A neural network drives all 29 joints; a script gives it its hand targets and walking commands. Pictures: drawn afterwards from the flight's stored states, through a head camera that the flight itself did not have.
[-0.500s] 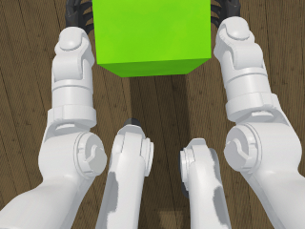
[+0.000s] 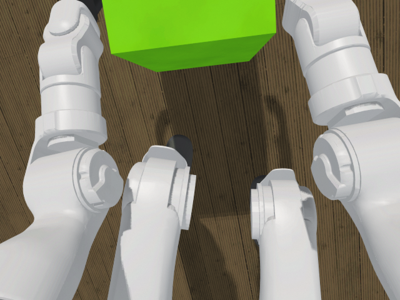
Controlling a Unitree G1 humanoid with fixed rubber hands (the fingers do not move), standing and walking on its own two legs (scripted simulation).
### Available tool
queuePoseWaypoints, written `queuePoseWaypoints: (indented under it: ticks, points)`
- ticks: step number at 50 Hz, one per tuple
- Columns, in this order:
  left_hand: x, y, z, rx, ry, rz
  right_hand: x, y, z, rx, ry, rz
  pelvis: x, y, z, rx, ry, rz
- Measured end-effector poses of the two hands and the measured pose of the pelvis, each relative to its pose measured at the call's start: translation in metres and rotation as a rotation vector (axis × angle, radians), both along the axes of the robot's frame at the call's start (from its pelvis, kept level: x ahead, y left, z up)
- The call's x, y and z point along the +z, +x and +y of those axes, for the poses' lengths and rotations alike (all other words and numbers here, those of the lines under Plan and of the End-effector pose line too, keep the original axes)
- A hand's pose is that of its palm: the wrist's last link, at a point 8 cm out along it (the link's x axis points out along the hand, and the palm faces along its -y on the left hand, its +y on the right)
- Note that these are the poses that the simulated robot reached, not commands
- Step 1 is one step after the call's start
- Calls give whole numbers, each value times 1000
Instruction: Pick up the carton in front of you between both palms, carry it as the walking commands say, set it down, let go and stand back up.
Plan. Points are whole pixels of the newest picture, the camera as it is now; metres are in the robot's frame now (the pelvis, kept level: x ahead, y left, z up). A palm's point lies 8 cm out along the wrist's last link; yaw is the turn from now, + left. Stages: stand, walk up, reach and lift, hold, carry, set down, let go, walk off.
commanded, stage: set down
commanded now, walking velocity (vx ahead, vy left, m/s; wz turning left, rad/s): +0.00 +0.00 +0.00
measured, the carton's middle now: out of the picture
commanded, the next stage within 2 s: none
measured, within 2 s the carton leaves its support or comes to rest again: rests again in 0.24 s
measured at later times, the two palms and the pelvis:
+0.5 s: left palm (80, 10) +0.48 +0.29 -0.19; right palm out of the picture +0.57 +0.00 -0.19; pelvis -0.01 +0.00 -0.01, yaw +0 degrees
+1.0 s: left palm (89, 17) +0.48 +0.30 -0.22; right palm out of the picture +0.57 -0.02 -0.22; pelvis -0.01 +0.00 -0.02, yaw +0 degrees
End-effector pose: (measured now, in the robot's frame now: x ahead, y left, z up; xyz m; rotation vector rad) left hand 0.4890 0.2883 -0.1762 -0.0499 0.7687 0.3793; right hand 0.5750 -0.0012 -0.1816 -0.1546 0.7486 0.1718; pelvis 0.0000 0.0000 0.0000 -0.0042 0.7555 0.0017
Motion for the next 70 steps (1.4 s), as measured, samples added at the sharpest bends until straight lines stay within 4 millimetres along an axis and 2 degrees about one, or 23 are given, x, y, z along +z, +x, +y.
queuePoseWaypoints:
  ticks: [16,35,46,50,54,58,62,66,70]
  points:
    - [-11,-7,4,-30,-8,14,-8,-5,-1,33,23,2,-10,-9,-4,-16,18,-46]
    - [-18,-4,8,-63,-26,4,-15,-5,-6,60,84,-19,-18,-13,-4,-14,24,-95]
    - [-33,-3,8,-52,-29,7,-27,-4,-6,93,63,-46,-20,-12,-2,-13,26,-120]
    - [-47,-10,12,-8,-4,32,-40,-5,-19,72,9,-34,-21,-12,2,-13,25,-126]
    - [-50,-14,26,40,23,23,-45,-2,-38,37,-16,-37,-23,-13,6,-15,25,-120]
    - [-40,-9,39,56,33,-18,-35,6,-45,26,-17,-70,-27,-16,10,-15,24,-127]
    - [-22,2,43,51,23,-70,-15,13,-39,25,-10,-107,-27,-20,12,-7,19,-141]
    - [5,11,42,44,9,-122,14,20,-31,23,-12,-141,-21,-22,12,7,10,-144]
    - [37,12,41,47,4,-145,50,25,-23,17,-22,-148,-6,-22,11,22,-1,-128]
